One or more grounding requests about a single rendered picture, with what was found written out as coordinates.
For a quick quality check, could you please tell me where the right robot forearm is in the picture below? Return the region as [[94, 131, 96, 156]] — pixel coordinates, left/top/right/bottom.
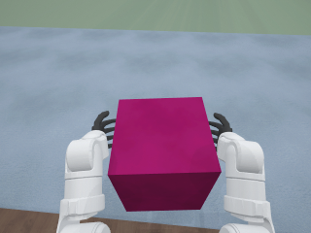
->
[[217, 132, 275, 233]]

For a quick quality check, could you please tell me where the left robot forearm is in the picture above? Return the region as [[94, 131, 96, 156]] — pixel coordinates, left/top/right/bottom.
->
[[56, 130, 109, 233]]

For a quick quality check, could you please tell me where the robot left upper arm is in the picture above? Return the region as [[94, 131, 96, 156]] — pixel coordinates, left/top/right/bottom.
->
[[60, 221, 111, 233]]

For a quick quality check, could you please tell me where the carton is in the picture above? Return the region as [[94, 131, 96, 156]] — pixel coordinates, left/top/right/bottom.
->
[[107, 97, 222, 212]]

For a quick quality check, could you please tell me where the robot right upper arm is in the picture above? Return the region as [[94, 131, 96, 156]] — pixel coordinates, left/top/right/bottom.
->
[[219, 223, 270, 233]]

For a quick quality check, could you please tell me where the left robot hand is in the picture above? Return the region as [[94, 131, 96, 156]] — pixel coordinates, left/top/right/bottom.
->
[[91, 111, 116, 149]]

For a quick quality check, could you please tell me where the right robot hand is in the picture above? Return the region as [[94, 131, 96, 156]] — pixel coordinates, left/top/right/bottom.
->
[[208, 113, 232, 151]]

